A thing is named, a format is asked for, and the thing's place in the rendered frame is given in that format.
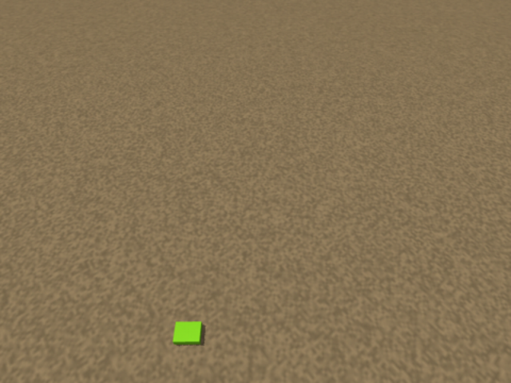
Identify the small box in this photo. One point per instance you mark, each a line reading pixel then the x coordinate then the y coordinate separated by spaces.
pixel 187 333

